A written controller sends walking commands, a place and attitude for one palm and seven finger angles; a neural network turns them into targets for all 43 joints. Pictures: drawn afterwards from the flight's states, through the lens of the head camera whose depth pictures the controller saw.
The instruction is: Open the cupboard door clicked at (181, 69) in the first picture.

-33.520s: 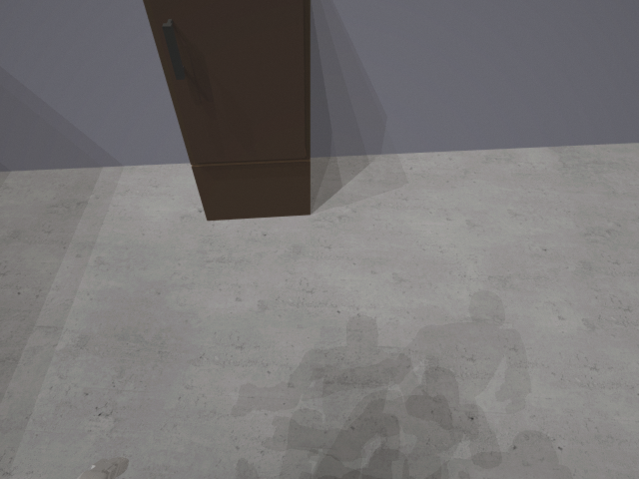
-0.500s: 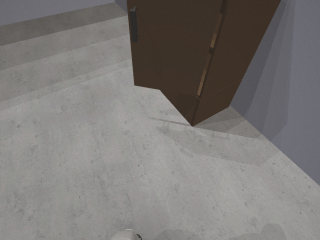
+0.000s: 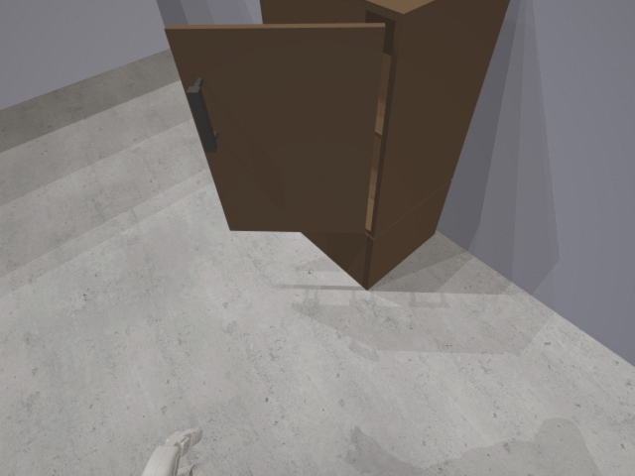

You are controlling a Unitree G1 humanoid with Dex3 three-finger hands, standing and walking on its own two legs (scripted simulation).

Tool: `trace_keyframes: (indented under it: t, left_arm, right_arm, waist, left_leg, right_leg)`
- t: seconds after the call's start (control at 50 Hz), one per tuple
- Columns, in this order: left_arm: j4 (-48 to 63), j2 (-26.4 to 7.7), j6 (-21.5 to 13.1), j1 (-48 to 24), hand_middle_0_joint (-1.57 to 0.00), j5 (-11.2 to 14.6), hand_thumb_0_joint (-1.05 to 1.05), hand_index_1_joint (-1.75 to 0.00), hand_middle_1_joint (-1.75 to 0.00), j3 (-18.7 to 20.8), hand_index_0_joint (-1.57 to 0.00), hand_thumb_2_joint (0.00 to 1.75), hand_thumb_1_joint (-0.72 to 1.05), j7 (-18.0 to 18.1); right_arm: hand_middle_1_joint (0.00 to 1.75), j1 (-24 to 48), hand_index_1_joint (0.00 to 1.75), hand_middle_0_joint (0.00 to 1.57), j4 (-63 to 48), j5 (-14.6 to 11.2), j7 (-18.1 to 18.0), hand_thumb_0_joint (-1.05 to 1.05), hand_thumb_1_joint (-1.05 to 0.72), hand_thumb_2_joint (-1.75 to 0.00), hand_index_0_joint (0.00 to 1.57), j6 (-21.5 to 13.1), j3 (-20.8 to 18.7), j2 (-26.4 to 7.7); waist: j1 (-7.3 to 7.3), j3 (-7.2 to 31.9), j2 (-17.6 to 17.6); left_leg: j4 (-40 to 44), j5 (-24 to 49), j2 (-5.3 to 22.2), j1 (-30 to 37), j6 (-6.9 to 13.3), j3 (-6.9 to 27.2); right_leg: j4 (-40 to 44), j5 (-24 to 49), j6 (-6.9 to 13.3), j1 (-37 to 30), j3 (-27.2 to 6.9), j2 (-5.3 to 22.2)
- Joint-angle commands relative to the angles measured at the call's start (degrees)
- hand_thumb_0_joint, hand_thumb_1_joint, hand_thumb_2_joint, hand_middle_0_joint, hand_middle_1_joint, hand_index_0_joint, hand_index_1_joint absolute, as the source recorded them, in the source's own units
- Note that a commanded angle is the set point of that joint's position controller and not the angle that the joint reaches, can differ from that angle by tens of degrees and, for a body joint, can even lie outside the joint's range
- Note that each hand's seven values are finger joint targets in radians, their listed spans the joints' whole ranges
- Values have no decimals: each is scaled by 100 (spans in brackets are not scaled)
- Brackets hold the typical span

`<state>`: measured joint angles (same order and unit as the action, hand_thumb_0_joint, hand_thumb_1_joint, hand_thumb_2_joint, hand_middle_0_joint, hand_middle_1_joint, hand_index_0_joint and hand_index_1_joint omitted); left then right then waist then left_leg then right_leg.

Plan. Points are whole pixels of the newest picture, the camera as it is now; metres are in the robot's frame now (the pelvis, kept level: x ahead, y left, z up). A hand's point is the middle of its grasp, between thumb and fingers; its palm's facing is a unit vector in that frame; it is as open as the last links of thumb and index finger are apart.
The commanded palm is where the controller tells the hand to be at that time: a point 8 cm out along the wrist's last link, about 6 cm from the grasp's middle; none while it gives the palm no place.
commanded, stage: take the last steps up to it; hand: left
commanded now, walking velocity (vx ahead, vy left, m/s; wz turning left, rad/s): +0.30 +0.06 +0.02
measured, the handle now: (205, 115) +0.80 +0.27 +0.00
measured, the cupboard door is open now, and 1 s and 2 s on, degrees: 46 46 46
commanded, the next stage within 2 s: come to a stop and stand still in 0.42 s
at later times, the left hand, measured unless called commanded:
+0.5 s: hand out of the picture +0.14 +0.24 -0.18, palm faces +0.07 -0.99 -0.14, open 7.4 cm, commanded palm none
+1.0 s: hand (187, 368) +0.31 +0.24 -0.17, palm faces +0.03 -0.98 -0.19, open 7.3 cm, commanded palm none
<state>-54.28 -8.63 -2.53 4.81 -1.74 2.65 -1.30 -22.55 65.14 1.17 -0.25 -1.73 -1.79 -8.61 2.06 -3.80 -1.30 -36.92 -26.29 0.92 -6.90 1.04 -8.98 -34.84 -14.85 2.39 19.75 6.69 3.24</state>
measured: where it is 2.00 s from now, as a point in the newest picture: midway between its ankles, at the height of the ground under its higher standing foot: outside the picture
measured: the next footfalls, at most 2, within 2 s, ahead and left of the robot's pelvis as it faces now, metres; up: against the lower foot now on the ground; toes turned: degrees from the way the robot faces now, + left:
left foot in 0.36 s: +0.25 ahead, +0.18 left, +0.00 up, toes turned +1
right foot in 0.76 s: +0.27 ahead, -0.04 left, +0.00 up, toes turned -3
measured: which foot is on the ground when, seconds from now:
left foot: up 0.00-0.34, down 0.36-1.00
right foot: down 0.00-0.36, up 0.38-0.74, down 0.76-1.00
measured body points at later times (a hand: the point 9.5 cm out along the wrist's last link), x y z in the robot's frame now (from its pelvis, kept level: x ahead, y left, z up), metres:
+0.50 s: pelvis +0.17 +0.07 +0.01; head +0.20 +0.10 +0.45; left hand +0.14 +0.30 -0.16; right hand +0.26 -0.16 -0.13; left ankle +0.22 +0.16 -0.73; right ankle +0.10 -0.06 -0.65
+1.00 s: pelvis +0.23 +0.07 +0.01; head +0.27 +0.07 +0.45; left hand +0.31 +0.29 -0.15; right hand +0.25 -0.17 -0.15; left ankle +0.19 +0.17 -0.70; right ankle +0.25 -0.06 -0.73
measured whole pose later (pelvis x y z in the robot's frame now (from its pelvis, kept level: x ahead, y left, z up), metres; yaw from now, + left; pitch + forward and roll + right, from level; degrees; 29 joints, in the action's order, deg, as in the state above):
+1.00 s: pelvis +0.23 +0.07 +0.01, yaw +1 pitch +0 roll +0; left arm -56.9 -9.1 0.9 7.8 -1.6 2.4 1.9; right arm -12.1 60.9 -0.1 -1.7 3.2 -3.1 -9.4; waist 0.5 -5.2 1.2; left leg -43.6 -27.8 0.0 -17.4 -2.1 -2.3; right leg -30.9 -14.4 -0.1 16.5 4.6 3.3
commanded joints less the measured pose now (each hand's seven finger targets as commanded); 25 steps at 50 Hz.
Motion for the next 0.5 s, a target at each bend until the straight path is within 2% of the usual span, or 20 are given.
trace_keyframes:
  t: [0.0, 0.02, 0.06, 0.08, 0.1, 0.12, 0.2, 0.24, 0.28, 0.3, 0.32, 0.34, 0.36, 0.38, 0.4, 0.42, 0.44, 0.48]
  left_arm:
    - [-351, -1163, -94, 1817, -20, 113, 0, -30, -30, 266, -20, 90, 90, 212]
    - [-280, -921, -119, 1521, -20, 126, 0, -30, -30, 197, -20, 90, 90, 215]
    - [-238, -668, -173, 1241, -20, 101, 0, -30, -30, 133, -20, 90, 90, 216]
    - [-277, -594, -202, 1209, -20, 83, 0, -30, -30, 120, -20, 90, 90, 210]
    - [-279, -478, -229, 1264, -20, 60, 0, -30, -30, 159, -20, 90, 90, 201]
    - [-310, -529, -245, 1284, -20, 59, 0, -30, -30, 156, -20, 90, 90, 193]
    - [-511, -807, -235, 1423, -20, 52, 0, -30, -30, 164, -20, 90, 90, 153]
    - [-585, -913, -208, 1436, -20, 37, 0, -30, -30, 169, -20, 90, 90, 158]
    - [-633, -1000, -148, 1343, -20, 50, 0, -30, -30, 189, -20, 90, 90, 156]
    - [-624, -953, -116, 1279, -20, 64, 0, -30, -30, 184, -20, 90, 90, 151]
    - [-579, -802, -82, 1340, -20, 72, 0, -30, -30, 141, -20, 90, 90, 128]
    - [-470, -486, -67, 1542, -20, 115, 0, -30, -30, 87, -20, 90, 90, 107]
    - [-253, -503, -77, 1219, -20, 88, 0, -30, -30, 28, -20, 90, 90, 131]
    - [-243, -444, -61, 978, -20, 81, 0, -30, -30, 18, -20, 90, 90, 167]
    - [-298, -492, -52, 926, -20, 85, 0, -30, -30, 43, -20, 90, 90, 141]
    - [-401, -468, -33, 1020, -20, 62, 0, -30, -30, 63, -20, 90, 90, 101]
    - [-482, -380, 6, 1188, -20, 46, 0, -30, -30, 47, -20, 90, 90, 81]
    - [-576, -271, 69, 1397, -20, 49, 0, -30, -30, 19, -20, 90, 90, 85]
  right_arm:
    - [30, 736, 30, 20, -701, -41, -18, 0, -90, -90, 20, -156, -177, -615]
    - [30, 793, 30, 20, -651, -27, -1, 0, -90, -90, 20, -112, -159, -506]
    - [30, 475, 30, 20, -498, 7, 45, 0, -90, -90, 20, -9, -144, -307]
    - [30, 340, 30, 20, -443, 20, 60, 0, -90, -90, 20, 31, -138, -234]
    - [30, 342, 30, 20, -459, 36, 78, 0, -90, -90, 20, 59, -153, -149]
    - [30, 420, 30, 20, -503, 27, 100, 0, -90, -90, 20, 67, -152, -124]
    - [30, 916, 30, 20, -737, 14, 183, 0, -90, -90, 20, 4, -138, -147]
    - [30, 1107, 30, 20, -826, 14, 197, 0, -90, -90, 20, -42, -145, -227]
    - [30, 846, 30, 20, -749, 24, 178, 0, -90, -90, 20, -87, -153, -364]
    - [30, 467, 30, 20, -639, 38, 149, 0, -90, -90, 20, -126, -182, -509]
    - [30, -116, 30, 20, -468, 61, 94, 0, -90, -90, 20, -162, -254, -865]
    - [30, -662, 30, 20, -410, 143, 11, 0, -90, -90, 20, -169, -389, -1469]
    - [30, -912, 30, 20, -416, 120, -42, 0, -90, -90, 20, -95, -391, -1618]
    - [30, -580, 30, 20, -440, 94, -97, 0, -90, -90, 20, -104, -346, -1512]
    - [30, -138, 30, 20, -600, 62, -116, 0, -90, -90, 20, -109, -277, -1256]
    - [30, 211, 30, 20, -700, 56, -123, 0, -90, -90, 20, -150, -189, -1008]
    - [30, 340, 30, 20, -726, 50, -136, 0, -90, -90, 20, -203, -129, -854]
    - [30, 421, 30, 20, -695, 26, -153, 0, -90, -90, 20, -269, -80, -774]
  waist:
    - [-765, 400, 1061]
    - [-580, 256, 618]
    - [-290, 231, 782]
    - [-199, 203, 834]
    - [-190, 165, 851]
    - [-189, 122, 781]
    - [-329, 63, 881]
    - [-330, 2, 987]
    - [-132, 15, 775]
    - [76, 101, 518]
    - [292, 424, -96]
    - [418, 812, -1368]
    - [502, 803, -1338]
    - [403, 751, -1320]
    - [221, 507, -1031]
    - [30, 315, -712]
    - [-96, 331, -560]
    - [-250, 528, -478]
  left_leg:
    - [-3264, -117, 260, -3217, -56, 938]
    - [-3082, 371, 435, -3060, -114, 1008]
    - [-2502, 823, 531, -2512, -218, 847]
    - [-2228, 939, 539, -2384, -264, 756]
    - [-1935, 1073, 525, -2324, -295, 664]
    - [-1602, 1135, 508, -2306, -312, 593]
    - [-429, 1289, 335, -2124, -283, 348]
    - [-22, 1288, 274, -1861, -227, 323]
    - [616, 1556, 97, -996, -189, 134]
    - [929, 1636, 0, -245, -155, 102]
    - [1088, 1700, 418, 714, 34, 621]
    - [1500, 1804, 1729, 1471, 613, 2344]
    - [1989, 1742, 2296, 1146, 1056, 3079]
    - [2220, 1576, 2313, 747, 1074, 3082]
    - [2304, 1489, 2175, 225, 1052, 2720]
    - [2380, 1623, 1945, -152, 914, 2229]
    - [2405, 2004, 1776, -297, 812, 1817]
    - [2348, 3010, 1608, -278, 763, 1255]
  right_leg:
    - [1910, 1482, 1154, -2528, -2824, 2172]
    - [2012, 1479, 943, -2060, -2165, 1901]
    - [2241, 1385, 659, -1392, -1219, 1473]
    - [2315, 1311, 624, -1198, -959, 1391]
    - [2366, 1301, 603, -1101, -798, 1303]
    - [2401, 1288, 629, -1104, -744, 1295]
    - [2294, 1185, 616, -1276, -618, 1264]
    - [2125, 1126, 579, -1263, -653, 1357]
    - [1763, 838, 428, -897, -503, 1220]
    - [1225, 888, 324, -550, -338, 1026]
    - [108, 646, 154, 17, -99, 696]
    - [-1414, -1048, -118, 1018, 394, -37]
    - [-2710, -2110, -72, 1315, 16, -186]
    - [-3466, -1815, -36, 1588, -380, 25]
    - [-3712, -1320, -43, 1603, -576, 226]
    - [-3614, -929, -84, 1442, -633, 335]
    - [-3384, -733, -133, 1254, -623, 382]
    - [-2931, -523, -211, 927, -555, 364]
